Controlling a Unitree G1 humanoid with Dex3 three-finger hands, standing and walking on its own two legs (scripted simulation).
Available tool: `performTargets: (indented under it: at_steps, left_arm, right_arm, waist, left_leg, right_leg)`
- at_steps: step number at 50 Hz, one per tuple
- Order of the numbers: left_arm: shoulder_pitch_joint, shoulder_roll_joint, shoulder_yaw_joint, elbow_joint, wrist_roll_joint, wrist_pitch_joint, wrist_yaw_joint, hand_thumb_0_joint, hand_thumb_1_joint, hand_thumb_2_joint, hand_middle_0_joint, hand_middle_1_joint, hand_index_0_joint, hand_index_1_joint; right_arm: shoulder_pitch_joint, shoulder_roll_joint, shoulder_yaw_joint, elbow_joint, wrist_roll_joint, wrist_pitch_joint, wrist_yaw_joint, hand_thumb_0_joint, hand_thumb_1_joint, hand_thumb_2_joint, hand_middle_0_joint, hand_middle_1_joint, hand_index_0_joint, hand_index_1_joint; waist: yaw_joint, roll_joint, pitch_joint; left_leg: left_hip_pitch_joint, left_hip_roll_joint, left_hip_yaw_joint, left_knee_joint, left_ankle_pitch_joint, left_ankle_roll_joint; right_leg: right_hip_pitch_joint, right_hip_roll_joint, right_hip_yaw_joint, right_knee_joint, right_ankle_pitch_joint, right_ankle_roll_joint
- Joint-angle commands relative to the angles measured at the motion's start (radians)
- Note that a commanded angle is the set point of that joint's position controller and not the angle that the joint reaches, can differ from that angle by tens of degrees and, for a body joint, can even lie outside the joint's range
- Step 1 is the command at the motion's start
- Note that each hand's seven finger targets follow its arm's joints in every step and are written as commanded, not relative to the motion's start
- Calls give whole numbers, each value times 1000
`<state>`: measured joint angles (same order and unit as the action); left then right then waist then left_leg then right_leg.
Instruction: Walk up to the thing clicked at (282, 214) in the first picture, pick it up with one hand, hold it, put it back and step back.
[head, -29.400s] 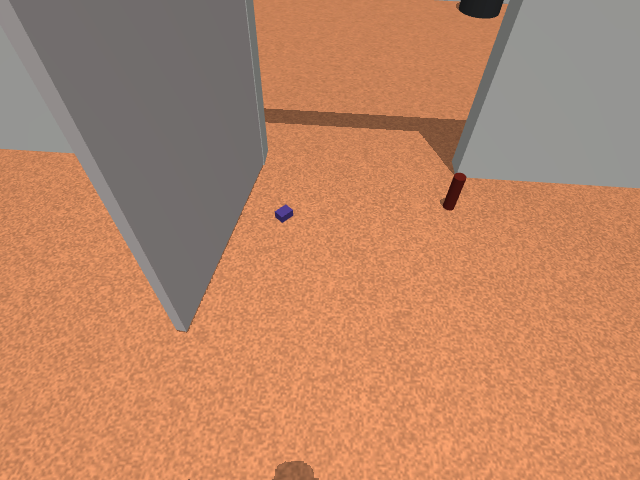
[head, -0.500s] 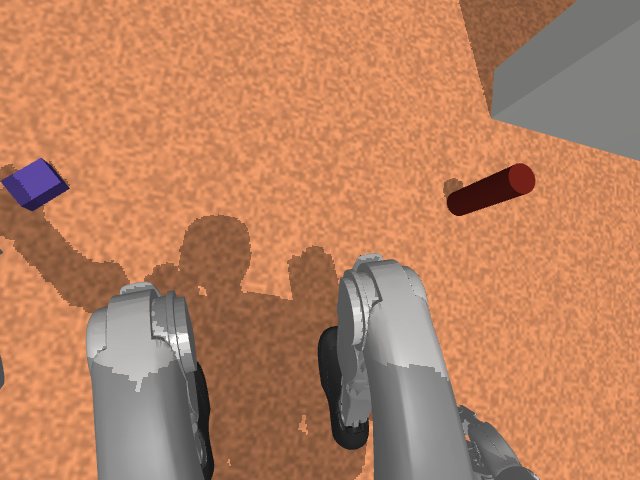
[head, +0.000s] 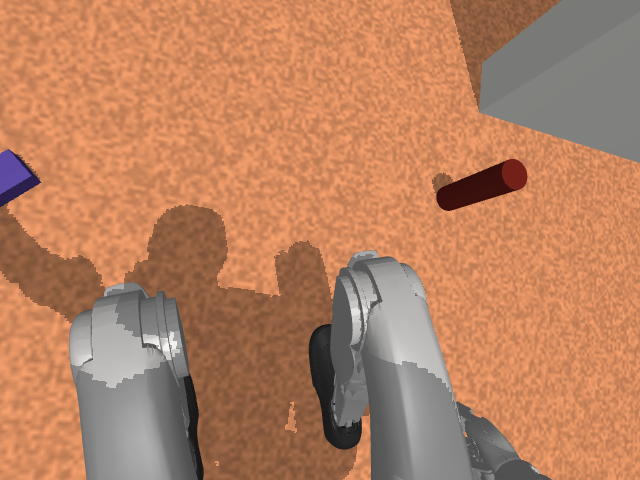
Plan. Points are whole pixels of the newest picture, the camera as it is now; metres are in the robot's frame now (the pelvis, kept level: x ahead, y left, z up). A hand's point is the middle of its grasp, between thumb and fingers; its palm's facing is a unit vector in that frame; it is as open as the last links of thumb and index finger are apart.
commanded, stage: rise first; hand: left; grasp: from above
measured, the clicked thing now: (3, 178) +0.47 +0.36 -0.30
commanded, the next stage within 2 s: none
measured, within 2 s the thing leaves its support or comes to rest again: neither
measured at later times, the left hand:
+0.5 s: hand out of the picture +0.42 +0.39 -0.19, palm faces -0.32 -0.28 -0.90, open 12.4 cm
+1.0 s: hand out of the picture +0.42 +0.41 -0.18, palm faces -0.32 -0.27 -0.91, open 12.5 cm
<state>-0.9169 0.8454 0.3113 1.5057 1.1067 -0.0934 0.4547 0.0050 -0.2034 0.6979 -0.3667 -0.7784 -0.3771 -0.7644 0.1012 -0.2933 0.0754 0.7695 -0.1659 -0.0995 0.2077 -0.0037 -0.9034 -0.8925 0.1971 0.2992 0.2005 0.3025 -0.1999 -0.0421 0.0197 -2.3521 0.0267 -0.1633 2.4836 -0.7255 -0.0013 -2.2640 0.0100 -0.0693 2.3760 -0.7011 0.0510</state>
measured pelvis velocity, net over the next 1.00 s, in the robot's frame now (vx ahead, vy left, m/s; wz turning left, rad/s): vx -0.01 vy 0.00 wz -0.03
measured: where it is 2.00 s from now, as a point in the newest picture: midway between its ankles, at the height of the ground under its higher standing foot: (262, 427)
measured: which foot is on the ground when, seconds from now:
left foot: down 0.00-1.00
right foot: down 0.00-1.00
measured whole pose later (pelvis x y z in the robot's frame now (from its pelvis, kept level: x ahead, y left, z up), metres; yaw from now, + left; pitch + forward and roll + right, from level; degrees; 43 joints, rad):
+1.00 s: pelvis -0.01 +0.00 +0.00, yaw -2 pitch +32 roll -11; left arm -1.00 0.98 0.31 1.57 1.11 -0.08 0.41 0.01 -0.26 0.74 -0.36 -0.78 -0.35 -0.78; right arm 0.11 -0.31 0.15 0.74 -0.18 -0.11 0.24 0.00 -0.91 -0.90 0.20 0.30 0.20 0.30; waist -0.25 -0.05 0.05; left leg -2.36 0.03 -0.19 2.49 -0.71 0.00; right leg -2.25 0.02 -0.09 2.36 -0.68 0.06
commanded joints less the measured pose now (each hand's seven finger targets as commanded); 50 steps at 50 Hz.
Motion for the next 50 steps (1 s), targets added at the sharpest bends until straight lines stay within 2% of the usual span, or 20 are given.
performTargets:
  at_steps: [1, 2, 4, 7, 8, 11, 15, 16, 18, 25, 32, 33, 34, 37, 38, 41, 43, 47, 48, 50]
  left_arm:
    - [-254, 322, 18, -113, -5, 8, 47, 0, -245, 729, -352, -759, -351, -759]
    - [-259, 329, 20, -112, -9, 9, 48, 0, -246, 726, -368, -737, -362, -742]
    - [-267, 313, 7, -93, -6, 13, 47, 0, -257, 739, -352, -754, -347, -758]
    - [-276, 339, 15, -71, -11, 18, 43, 0, -252, 728, -339, -790, -343, -783]
    - [-280, 338, 17, -58, -16, 17, 42, 0, -261, 741, -332, -787, -333, -784]
    - [-304, 347, -5, -52, -4, 13, 30, 0, -269, 743, -338, -788, -337, -787]
    - [-299, 387, 22, -45, -3, 5, 34, 0, -254, 733, -349, -774, -349, -773]
    - [-288, 389, 27, -42, -4, 6, 38, 0, -256, 734, -351, -772, -350, -772]
    - [-307, 396, 23, -26, -1, 8, 39, 0, -268, 741, -333, -794, -335, -791]
    - [-339, 438, 14, -42, 11, 12, 41, 0, -266, 740, -352, -767, -347, -771]
    - [-337, 446, 14, -29, -5, 20, 22, 0, -285, 753, -341, -774, -335, -779]
    - [-328, 452, 16, -17, -9, 19, 20, 0, -272, 743, -339, -778, -337, -778]
    - [-324, 443, 3, -26, -6, 18, 15, 0, -287, 754, -343, -775, -336, -781]
    - [-310, 442, 4, -26, -4, 18, 1, 0, -285, 749, -331, -799, -330, -799]
    - [-324, 455, 9, -47, -2, 18, -1, 0, -293, 757, -328, -797, -325, -798]
    - [-310, 465, 16, -59, -9, 14, -3, 0, -283, 748, -338, -782, -334, -784]
    - [-317, 448, 8, -68, -7, 14, -7, 0, -285, 753, -340, -777, -334, -781]
    - [-318, 459, 12, -71, -8, 9, -10, 0, -278, 745, -349, -768, -342, -774]
    - [-325, 452, 7, -75, -6, 9, -12, 0, -280, 747, -346, -773, -339, -778]
    - [-327, 440, 0, -85, 1, 8, -15, 0, -275, 740, -347, -780, -343, -783]
  right_arm:
    - [223, -262, -71, -4, 1, -1, -7, 0, -896, -899, 200, 300, 200, 300]
    - [221, -257, -69, -1, 4, -4, -7, 0, -899, -900, 200, 300, 200, 300]
    - [224, -264, -63, -1, -2, -6, -6, 0, -898, -900, 200, 300, 200, 300]
    - [219, -267, -62, -6, -1, -6, -3, 0, -899, -900, 200, 300, 200, 300]
    - [218, -274, -61, -9, -4, -8, -3, 0, -897, -899, 200, 300, 200, 300]
    - [217, -270, -52, -7, -5, -11, -3, 0, -901, -901, 200, 300, 199, 300]
    - [226, -281, -37, -8, -14, -15, 1, 0, -899, -901, 200, 300, 200, 300]
    - [224, -277, -32, -8, -14, -14, 2, 0, -900, -901, 200, 300, 199, 300]
    - [218, -284, -30, -13, -17, -15, 4, 0, -901, -901, 200, 300, 200, 300]
    - [209, -289, -13, -17, -20, -17, 8, 0, -901, -901, 200, 300, 199, 300]
    - [228, -297, -6, -17, -25, -20, 13, 0, -903, -902, 199, 300, 199, 300]
    - [221, -296, -7, -16, -22, -20, 14, 0, -901, -901, 200, 300, 200, 300]
    - [218, -290, -5, -18, -22, -19, 14, 0, -904, -903, 199, 300, 199, 300]
    - [221, -292, -7, -18, -23, -20, 14, 0, -903, -902, 199, 300, 199, 300]
    - [230, -295, -7, -17, -23, -20, 16, 0, -904, -902, 199, 300, 199, 300]
    - [222, -297, -5, -22, -19, -15, 20, 0, -903, -902, 199, 300, 199, 300]
    - [224, -300, -7, -22, -19, -16, 21, 0, -901, -901, 200, 300, 200, 300]
    - [219, -298, -9, -26, -11, -11, 24, 0, -903, -902, 200, 300, 199, 300]
    - [220, -297, -8, -25, -16, -12, 25, 0, -903, -902, 199, 300, 199, 300]
    - [224, -297, -11, -26, -14, -11, 26, 0, -904, -903, 199, 300, 199, 300]
  waist:
    - [0, 352, -693]
    - [2, 358, -676]
    - [-19, 359, -678]
    - [-13, 358, -662]
    - [-22, 346, -649]
    - [-36, 334, -648]
    - [-34, 339, -675]
    - [-26, 345, -674]
    - [-40, 364, -655]
    - [-40, 417, -648]
    - [-59, 381, -638]
    - [-48, 378, -643]
    - [-47, 387, -645]
    - [-46, 387, -648]
    - [-54, 390, -660]
    - [-39, 395, -660]
    - [-51, 408, -648]
    - [-38, 400, -638]
    - [-48, 396, -641]
    - [-46, 418, -643]
  left_leg:
    - [533, -5, 98, -263, 257, 19]
    - [542, -4, 96, -269, 258, 17]
    - [550, -2, 93, -259, 266, 17]
    - [528, -6, 95, -264, 229, 20]
    - [515, -5, 88, -268, 212, 20]
    - [503, -6, 92, -249, 204, 25]
    - [506, -6, 89, -243, 249, 25]
    - [517, -6, 88, -251, 253, 22]
    - [521, -3, 82, -254, 238, 21]
    - [530, 0, 79, -263, 225, 16]
    - [511, 0, 75, -254, 238, 23]
    - [507, 2, 71, -261, 224, 21]
    - [511, 2, 76, -257, 232, 21]
    - [523, 2, 75, -257, 243, 19]
    - [530, 0, 78, -252, 265, 21]
    - [524, 2, 75, -258, 265, 19]
    - [556, 4, 64, -270, 265, 14]
    - [511, 0, 75, -271, 227, 18]
    - [511, 0, 75, -266, 225, 20]
    - [538, -1, 70, -282, 220, 14]
  right_leg:
    - [306, 33, -115, -198, 266, -80]
    - [298, 30, -115, -192, 263, -82]
    - [301, 32, -119, -192, 272, -78]
    - [292, 33, -117, -200, 239, -80]
    - [285, 31, -122, -199, 225, -78]
    - [299, 35, -118, -206, 225, -77]
    - [346, 38, -122, -201, 266, -72]
    - [345, 36, -124, -199, 263, -74]
    - [311, 39, -130, -196, 252, -77]
    - [298, 43, -132, -188, 240, -83]
    - [327, 43, -135, -200, 255, -76]
    - [317, 44, -137, -199, 240, -77]
    - [334, 46, -135, -202, 247, -78]
    - [335, 46, -135, -203, 257, -77]
    - [353, 44, -131, -207, 278, -74]
    - [350, 45, -133, -200, 276, -76]
    - [322, 42, -139, -194, 272, -77]
    - [325, 44, -134, -205, 245, -78]
    - [327, 44, -134, -207, 247, -77]
    - [310, 43, -137, -204, 239, -81]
